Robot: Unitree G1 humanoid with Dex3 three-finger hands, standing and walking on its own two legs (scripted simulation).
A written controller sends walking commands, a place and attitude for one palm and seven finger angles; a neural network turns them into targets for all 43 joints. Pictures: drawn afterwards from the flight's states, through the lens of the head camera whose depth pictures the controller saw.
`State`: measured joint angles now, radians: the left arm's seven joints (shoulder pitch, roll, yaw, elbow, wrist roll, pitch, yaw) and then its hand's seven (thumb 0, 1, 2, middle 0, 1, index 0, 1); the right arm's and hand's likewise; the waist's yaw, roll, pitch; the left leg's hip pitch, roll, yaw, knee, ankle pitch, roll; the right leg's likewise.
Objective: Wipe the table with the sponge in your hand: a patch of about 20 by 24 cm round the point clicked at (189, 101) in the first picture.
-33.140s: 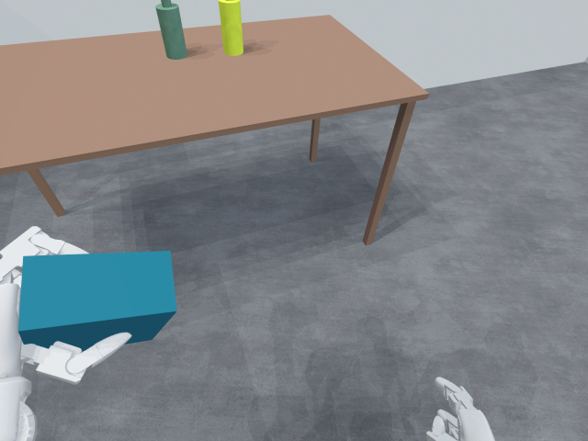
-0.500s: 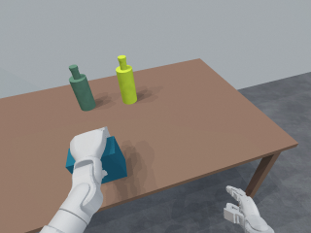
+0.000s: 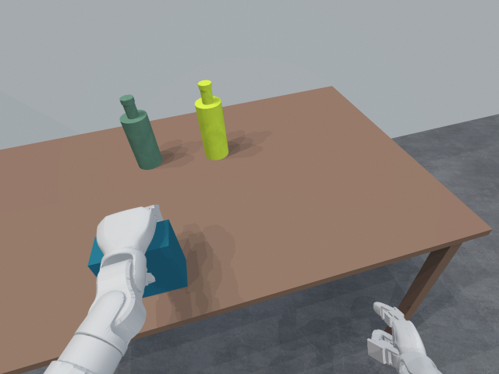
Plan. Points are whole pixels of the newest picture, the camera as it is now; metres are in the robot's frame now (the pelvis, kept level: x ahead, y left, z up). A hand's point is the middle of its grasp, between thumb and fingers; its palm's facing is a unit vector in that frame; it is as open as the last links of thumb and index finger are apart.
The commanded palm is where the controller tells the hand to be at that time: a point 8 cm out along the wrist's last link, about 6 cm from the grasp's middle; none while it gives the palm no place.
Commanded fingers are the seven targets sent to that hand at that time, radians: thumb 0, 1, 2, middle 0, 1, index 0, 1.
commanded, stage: wipe forward along the middle lane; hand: left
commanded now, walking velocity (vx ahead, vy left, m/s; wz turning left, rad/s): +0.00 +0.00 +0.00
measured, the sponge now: (146, 269) +0.29 +0.24 +0.01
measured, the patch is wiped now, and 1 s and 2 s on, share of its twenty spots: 1.00 1.00 1.00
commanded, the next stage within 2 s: slide back across to the first lane in 1.34 s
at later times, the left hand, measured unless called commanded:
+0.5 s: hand (141, 228) +0.34 +0.25 +0.06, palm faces -0.06 -0.01 -1.00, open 10.1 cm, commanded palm +0.32 +0.25 +0.08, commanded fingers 0.00 0.10 1.30 -1.20 -1.60 -1.20 -1.60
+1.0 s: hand (141, 206) +0.39 +0.27 +0.06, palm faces -0.09 +0.01 -1.00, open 10.1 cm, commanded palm +0.37 +0.27 +0.08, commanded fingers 0.00 0.10 1.30 -1.20 -1.60 -1.20 -1.60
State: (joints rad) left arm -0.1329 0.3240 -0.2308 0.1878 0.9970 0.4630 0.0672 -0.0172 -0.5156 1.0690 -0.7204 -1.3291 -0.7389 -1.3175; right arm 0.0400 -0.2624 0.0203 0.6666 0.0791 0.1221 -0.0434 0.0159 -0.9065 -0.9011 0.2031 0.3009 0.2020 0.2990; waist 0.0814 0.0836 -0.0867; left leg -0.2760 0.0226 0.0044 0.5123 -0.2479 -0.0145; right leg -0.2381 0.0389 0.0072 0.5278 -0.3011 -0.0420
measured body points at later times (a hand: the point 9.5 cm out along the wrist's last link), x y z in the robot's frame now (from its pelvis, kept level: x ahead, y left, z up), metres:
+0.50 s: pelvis -0.03 +0.00 -0.01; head -0.03 -0.03 +0.44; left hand +0.34 +0.25 +0.11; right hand +0.14 -0.25 -0.13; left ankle +0.01 +0.13 -0.73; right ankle -0.01 -0.09 -0.74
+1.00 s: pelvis -0.03 +0.00 -0.01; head +0.00 -0.02 +0.44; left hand +0.39 +0.27 +0.11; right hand +0.08 -0.26 -0.14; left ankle +0.01 +0.13 -0.73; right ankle -0.01 -0.09 -0.74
